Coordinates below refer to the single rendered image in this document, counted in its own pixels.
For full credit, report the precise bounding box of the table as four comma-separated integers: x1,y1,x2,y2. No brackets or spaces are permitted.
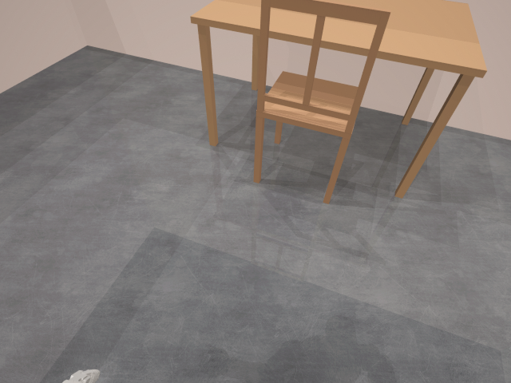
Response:
190,0,487,198

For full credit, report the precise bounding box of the chair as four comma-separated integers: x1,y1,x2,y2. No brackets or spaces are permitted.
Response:
254,0,391,204

